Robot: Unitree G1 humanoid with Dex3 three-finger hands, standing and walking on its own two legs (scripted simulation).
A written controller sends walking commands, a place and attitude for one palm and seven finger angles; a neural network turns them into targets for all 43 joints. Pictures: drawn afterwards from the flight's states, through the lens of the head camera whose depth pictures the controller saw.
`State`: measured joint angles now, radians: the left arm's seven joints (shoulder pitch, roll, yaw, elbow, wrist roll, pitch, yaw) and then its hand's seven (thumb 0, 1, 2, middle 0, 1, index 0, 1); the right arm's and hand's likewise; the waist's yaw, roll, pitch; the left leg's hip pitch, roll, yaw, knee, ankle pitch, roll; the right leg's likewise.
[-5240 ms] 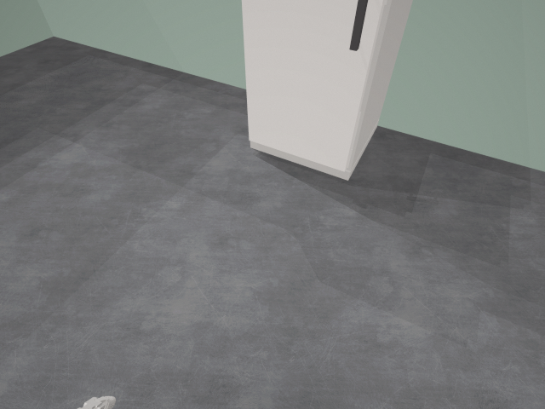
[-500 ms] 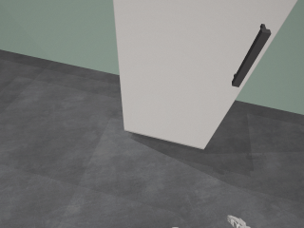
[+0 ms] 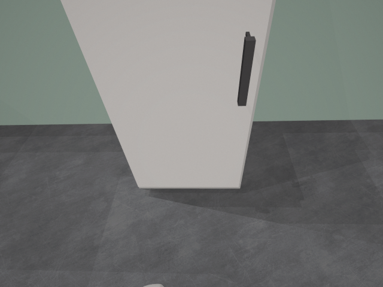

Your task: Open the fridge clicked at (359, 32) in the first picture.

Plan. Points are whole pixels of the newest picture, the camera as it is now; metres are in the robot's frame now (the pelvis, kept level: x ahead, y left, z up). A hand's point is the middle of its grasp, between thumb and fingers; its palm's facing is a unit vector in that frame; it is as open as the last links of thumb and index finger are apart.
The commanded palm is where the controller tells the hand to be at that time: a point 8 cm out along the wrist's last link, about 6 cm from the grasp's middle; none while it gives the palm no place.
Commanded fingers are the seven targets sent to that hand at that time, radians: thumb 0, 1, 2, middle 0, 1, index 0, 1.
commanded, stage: take the last steps up to it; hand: right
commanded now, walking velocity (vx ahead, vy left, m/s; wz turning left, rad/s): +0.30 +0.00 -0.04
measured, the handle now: (244, 71) +0.73 -0.14 +0.07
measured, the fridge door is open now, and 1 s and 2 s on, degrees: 0 0 0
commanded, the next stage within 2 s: come to a stop and stand still in 0.66 s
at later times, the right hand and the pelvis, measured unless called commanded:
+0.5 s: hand (252, 265) +0.22 -0.13 -0.17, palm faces +0.08 +0.98 -0.20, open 7.3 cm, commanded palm none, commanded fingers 0.00 -0.90 -0.90 0.20 0.30 0.20 0.30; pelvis +0.14 +0.05 -0.01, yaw -2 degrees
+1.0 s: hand (266, 271) +0.21 -0.17 -0.19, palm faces +0.10 +0.98 -0.15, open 7.4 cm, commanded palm none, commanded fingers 0.00 -0.90 -0.90 0.20 0.30 0.20 0.30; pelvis +0.25 +0.00 +0.00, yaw -2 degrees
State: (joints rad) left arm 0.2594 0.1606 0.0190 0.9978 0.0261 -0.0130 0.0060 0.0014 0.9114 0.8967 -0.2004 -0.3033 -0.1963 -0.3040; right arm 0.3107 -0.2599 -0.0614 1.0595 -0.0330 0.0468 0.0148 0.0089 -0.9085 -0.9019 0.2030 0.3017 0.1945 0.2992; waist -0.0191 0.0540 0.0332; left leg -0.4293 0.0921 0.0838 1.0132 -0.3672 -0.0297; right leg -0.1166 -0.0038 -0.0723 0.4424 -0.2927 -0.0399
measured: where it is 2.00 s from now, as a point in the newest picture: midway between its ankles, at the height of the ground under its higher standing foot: outside the picture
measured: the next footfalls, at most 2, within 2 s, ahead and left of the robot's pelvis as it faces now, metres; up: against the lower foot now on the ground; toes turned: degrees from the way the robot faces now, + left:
left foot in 0.36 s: +0.21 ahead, +0.14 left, +0.00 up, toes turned +7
right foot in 0.80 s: +0.33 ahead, -0.07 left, +0.00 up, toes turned -5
